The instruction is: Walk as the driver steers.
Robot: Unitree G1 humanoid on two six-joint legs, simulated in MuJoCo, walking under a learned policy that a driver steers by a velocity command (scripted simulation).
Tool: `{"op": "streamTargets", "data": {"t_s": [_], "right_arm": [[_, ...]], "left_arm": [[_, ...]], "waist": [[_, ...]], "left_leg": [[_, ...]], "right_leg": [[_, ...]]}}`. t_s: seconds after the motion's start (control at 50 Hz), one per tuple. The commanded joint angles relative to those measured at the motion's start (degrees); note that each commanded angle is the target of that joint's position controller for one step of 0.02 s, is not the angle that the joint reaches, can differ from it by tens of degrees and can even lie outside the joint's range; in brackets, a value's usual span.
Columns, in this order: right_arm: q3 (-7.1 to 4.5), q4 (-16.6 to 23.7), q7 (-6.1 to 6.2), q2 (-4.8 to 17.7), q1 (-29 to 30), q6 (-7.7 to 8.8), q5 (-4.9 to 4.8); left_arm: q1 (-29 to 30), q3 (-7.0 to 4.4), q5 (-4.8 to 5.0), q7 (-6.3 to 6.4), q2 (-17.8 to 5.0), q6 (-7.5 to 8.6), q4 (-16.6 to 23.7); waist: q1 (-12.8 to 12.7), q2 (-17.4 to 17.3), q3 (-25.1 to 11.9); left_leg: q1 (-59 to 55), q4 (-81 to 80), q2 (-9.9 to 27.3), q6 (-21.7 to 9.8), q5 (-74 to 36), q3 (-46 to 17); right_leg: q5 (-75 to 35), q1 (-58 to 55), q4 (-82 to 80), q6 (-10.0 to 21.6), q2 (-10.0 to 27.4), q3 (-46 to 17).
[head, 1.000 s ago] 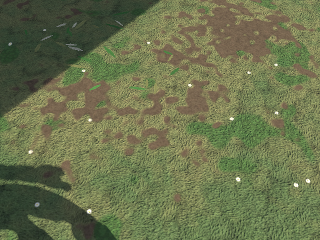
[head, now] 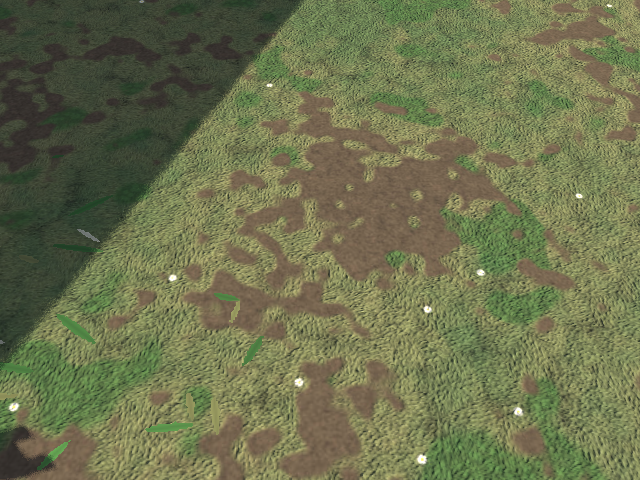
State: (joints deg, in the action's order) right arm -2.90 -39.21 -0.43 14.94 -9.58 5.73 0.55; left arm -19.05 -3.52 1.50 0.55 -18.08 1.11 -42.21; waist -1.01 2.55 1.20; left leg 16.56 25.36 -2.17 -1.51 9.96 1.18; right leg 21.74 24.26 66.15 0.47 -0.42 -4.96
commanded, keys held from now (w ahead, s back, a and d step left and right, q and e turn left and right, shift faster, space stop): e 0.04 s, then no key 0.46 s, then q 0.50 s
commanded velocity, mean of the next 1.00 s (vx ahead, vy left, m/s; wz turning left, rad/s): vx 0.12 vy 0.00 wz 0.02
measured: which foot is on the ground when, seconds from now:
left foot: down 0.00-0.30, up 0.32-0.58, down 0.60-0.84, up 0.86-1.00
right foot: up 0.00-0.28, down 0.30-1.00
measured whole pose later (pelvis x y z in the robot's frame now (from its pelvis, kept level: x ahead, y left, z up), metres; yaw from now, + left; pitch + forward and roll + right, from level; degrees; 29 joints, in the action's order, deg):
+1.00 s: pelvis +0.20 -0.02 +0.00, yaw +6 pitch +1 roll -1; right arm -4.5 -42.8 1.0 18.1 -8.4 -3.2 -1.1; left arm -9.0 -4.5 -0.7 2.8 -16.0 -0.3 -44.5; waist -0.6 -0.8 3.3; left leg 27.3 57.2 1.6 2.9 27.6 -0.2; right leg 12.9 15.1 27.2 0.2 3.1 8.2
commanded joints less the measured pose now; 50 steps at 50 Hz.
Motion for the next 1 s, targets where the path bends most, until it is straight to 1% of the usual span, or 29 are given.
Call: {"op": "streamTargets", "data": {"t_s": [0.02,0.08,0.16,0.22,0.28,0.3,0.32,0.34,0.36,0.38,0.4,0.42,0.46,0.54,0.6,0.62,0.64,0.66,0.68,0.72,0.76,0.82,0.84,0.86,0.88,0.9,0.92,0.94,1.0], "right_arm": [[-1.70,1.22,0.11,5.65,-2.08,0.68,0.08],[-2.51,-0.69,0.15,8.33,-1.60,0.81,-0.09],[-2.63,-2.61,0.70,10.07,-1.62,-0.60,-0.89],[-2.79,-4.69,0.79,11.57,-3.91,-1.29,-1.83],[-2.78,-5.72,0.94,11.91,-3.05,-1.79,-2.77],[-2.12,-6.24,0.85,10.20,-5.47,-1.59,-1.99],[-0.59,-4.96,0.50,6.92,-8.91,-1.08,0.55],[1.06,-6.37,-0.30,4.32,-14.41,-1.57,0.58],[-0.28,-7.50,-0.54,9.07,-11.62,-2.80,-0.84],[-0.48,-6.35,-0.35,9.26,-7.67,-3.78,-1.82],[-0.47,-6.49,0.39,8.51,-5.97,-4.74,-1.55],[-0.68,-6.59,1.20,8.68,-5.75,-5.77,-0.90],[-0.56,-7.89,2.11,7.40,-8.34,-6.91,-0.56],[0.16,-9.31,2.22,4.87,-8.30,-6.97,-0.29],[-0.27,-7.49,1.72,7.27,-5.00,-6.83,0.78],[-0.51,-5.67,1.84,9.56,-2.79,-6.76,0.87],[-1.55,-5.30,2.17,13.39,-0.63,-6.86,-0.16],[-1.90,-5.04,2.13,12.91,0.33,-6.75,-0.38],[-1.66,-4.74,2.10,11.65,0.50,-6.42,-0.03],[-1.97,-4.25,2.12,11.59,0.71,-5.73,-0.28],[-2.13,-3.45,2.27,10.87,0.83,-5.37,-0.93],[-2.21,-2.10,2.54,9.84,-0.27,-5.97,-1.49],[-1.98,-1.36,2.60,8.60,0.33,-6.29,-1.64],[-1.70,-0.76,2.51,7.30,-0.25,-6.70,-1.62],[-2.09,-0.18,2.23,7.85,-0.21,-7.04,-1.28],[-3.05,-0.05,1.91,9.86,0.12,-7.40,-1.23],[-3.32,-0.32,1.74,9.42,-0.38,-7.91,-1.74],[-2.90,-0.39,1.69,7.88,-0.68,-8.43,-1.96],[-1.82,0.51,0.78,5.48,1.02,-8.68,-1.71]], "left_arm": [[1.75,-1.39,0.19,-0.39,-3.61,0.19,5.51],[4.35,-0.72,-1.01,-0.31,-1.54,-0.19,7.36],[9.03,0.28,-1.21,-1.64,-0.12,0.74,8.03],[12.60,-0.09,-1.32,-2.63,-1.50,1.09,9.42],[8.08,-1.45,-2.12,-2.42,-4.24,1.24,8.23],[5.04,-2.49,-2.46,-1.69,-7.47,1.15,7.54],[1.58,-3.03,-3.92,-0.70,-12.07,0.65,8.15],[2.83,-1.14,-3.79,-0.65,-7.85,0.31,8.52],[3.55,-0.29,-2.59,-1.28,-4.14,-0.11,8.16],[7.12,0.11,-1.97,-1.67,-3.30,-0.11,7.72],[9.99,0.11,-1.81,-1.79,-3.44,-0.12,7.38],[12.69,-0.14,-1.96,-1.71,-4.26,-0.25,7.30],[15.74,-0.65,-2.99,-1.43,-5.08,-0.51,6.93],[16.45,0.29,-3.16,-0.73,-1.53,-0.29,4.50],[15.33,-0.05,-2.48,0.04,-2.72,-0.72,2.56],[13.57,-0.23,-2.52,0.45,-3.07,-0.95,1.85],[11.30,-0.43,-2.87,0.76,-2.62,-1.06,1.99],[12.94,-0.43,-2.89,1.39,-2.00,-1.17,1.86],[14.14,-0.84,-2.55,1.83,-2.27,-1.25,2.04],[13.68,-1.33,-2.42,2.21,-2.07,-1.51,2.00],[11.76,-1.70,-2.38,1.95,-2.13,-1.23,1.89],[10.13,-2.85,-2.16,1.43,-3.76,-1.21,1.45],[8.17,-3.24,-2.24,1.43,-4.82,-1.43,0.94],[6.47,-3.58,-2.35,1.49,-6.44,-1.56,0.49],[7.32,-3.31,-2.66,1.81,-6.26,-1.29,1.02],[7.46,-2.73,-2.90,2.14,-5.57,-0.81,1.61],[10.35,-2.57,-2.74,2.41,-5.55,-0.45,2.30],[13.43,-2.78,-2.16,2.45,-6.22,-0.25,2.45],[14.71,-3.30,-2.05,2.61,-7.79,-0.92,1.50]], "waist": [[1.66,-8.96,0.33],[0.72,-7.37,0.49],[2.26,-7.02,-2.22],[2.87,-7.11,-3.22],[-0.97,-6.47,-5.69],[-1.87,-3.16,-8.27],[-1.11,6.98,-15.55],[0.38,11.69,-24.94],[-1.44,4.84,-23.28],[-0.57,3.41,-15.94],[0.24,1.48,-11.47],[1.57,2.16,-8.81],[3.60,4.73,-7.21],[3.20,4.75,-8.34],[3.11,3.75,-4.38],[1.72,0.47,-1.73],[-1.31,-8.25,0.49],[-0.19,-12.65,1.44],[0.26,-14.03,1.97],[0.46,-15.19,0.97],[0.30,-14.09,-2.23],[0.59,-4.99,-5.27],[0.03,-0.25,-5.49],[-0.16,6.54,-5.87],[-0.42,11.46,-6.40],[-0.60,7.34,-6.11],[1.05,3.55,-5.28],[2.24,3.00,-3.49],[1.16,5.31,-4.00]], "left_leg": [[-10.18,-13.99,15.87,-8.86,-7.19,-14.38],[-8.48,-13.17,16.20,-10.55,-30.08,-7.10],[-7.75,-12.04,13.28,-9.09,-34.37,0.70],[-11.67,-8.86,14.81,-8.06,-32.26,-0.02],[-12.34,1.16,13.59,-5.21,-33.11,0.24],[-9.13,8.90,10.34,-2.53,-28.40,2.34],[4.25,24.56,6.03,1.30,-2.57,4.28],[10.40,35.65,2.93,3.83,31.21,-2.09],[10.29,38.01,5.19,4.53,30.75,-5.89],[13.56,37.39,6.16,4.79,28.96,-4.76],[14.05,34.92,6.96,5.28,26.45,-4.37],[10.91,31.80,7.47,6.00,23.11,-4.31],[3.33,27.29,6.20,6.90,18.09,-2.55],[-4.77,14.89,6.27,5.49,6.85,-1.96],[-6.71,6.51,5.29,2.38,-0.26,-1.21],[-3.67,2.44,8.14,0.30,-3.50,-5.42],[1.49,-0.07,10.13,-2.63,-0.14,-9.18],[6.82,-4.41,10.88,-4.43,7.07,-12.57],[8.05,-6.95,12.04,-5.04,7.74,-15.92],[4.78,-5.74,12.70,-5.61,1.02,-18.62],[1.08,-1.67,12.07,-5.62,-5.90,-19.12],[6.56,5.34,7.04,-2.52,-4.63,-14.56],[10.42,10.77,4.30,-0.53,-1.17,-10.75],[14.08,18.47,1.15,1.68,5.38,-5.77],[17.22,30.33,1.71,3.10,23.23,-3.32],[19.06,41.00,3.40,3.86,27.17,-5.06],[18.99,43.35,4.96,4.08,24.82,-6.07],[18.52,38.93,6.46,4.26,21.39,-5.85],[9.97,27.18,6.07,4.85,15.45,-0.87]], "right_leg": [[-3.45,13.68,-0.08,-1.10,5.91,-1.24],[-5.97,13.04,-8.11,-2.80,5.50,0.20],[-20.16,4.54,-24.25,-1.99,3.41,3.62],[-21.02,1.65,-31.29,-0.23,2.16,3.41],[-23.50,-8.28,-39.99,3.17,-0.36,4.95],[-37.40,-16.35,-41.71,5.01,1.43,3.28],[-66.36,-33.35,-35.55,11.53,15.17,-10.76],[-68.44,-39.06,-36.75,21.14,25.00,-22.95],[-55.37,-33.41,-39.60,19.42,21.18,-20.10],[-46.19,-28.27,-41.61,16.66,18.06,-15.83],[-38.21,-22.48,-43.90,14.59,16.08,-13.77],[-31.65,-15.81,-46.29,13.23,14.60,-11.67],[-25.83,-6.77,-49.02,12.65,12.03,-7.89],[-13.19,-4.46,-49.53,11.34,11.13,-4.55],[2.79,-2.29,-48.14,6.42,8.76,-2.78],[5.31,-2.76,-45.37,3.79,7.00,-1.56],[3.99,-4.30,-42.45,1.25,2.30,3.23],[-1.79,-8.48,-37.19,-0.44,-0.55,7.51],[-5.62,-9.81,-33.94,-0.58,-1.57,8.18],[-8.10,-8.54,-32.74,0.09,-1.61,7.05],[-12.27,-9.32,-33.87,1.07,-0.22,5.51],[-15.86,-16.66,-37.14,3.43,3.96,3.40],[-16.94,-19.33,-40.77,5.64,8.07,-0.43],[-21.20,-21.53,-45.47,10.13,15.82,-8.24],[-28.23,-21.69,-47.92,15.55,23.82,-14.56],[-32.58,-20.58,-48.74,18.29,26.44,-15.21],[-31.67,-19.08,-48.43,16.84,24.69,-11.00],[-28.42,-17.51,-48.87,14.02,21.75,-5.93],[-30.69,-14.75,-47.55,10.87,16.67,4.58]]}}
Next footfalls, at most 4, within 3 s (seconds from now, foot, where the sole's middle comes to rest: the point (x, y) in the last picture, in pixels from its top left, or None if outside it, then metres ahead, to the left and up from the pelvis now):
0.30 right None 0.27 -0.14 -0.77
0.60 left None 0.25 0.10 -0.77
1.12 left None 0.23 0.12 -0.77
1.56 right None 0.27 -0.10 -0.77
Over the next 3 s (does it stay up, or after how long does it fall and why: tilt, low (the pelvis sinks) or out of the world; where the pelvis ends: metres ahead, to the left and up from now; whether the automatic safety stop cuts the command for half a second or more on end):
stays up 0.23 0.07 0.01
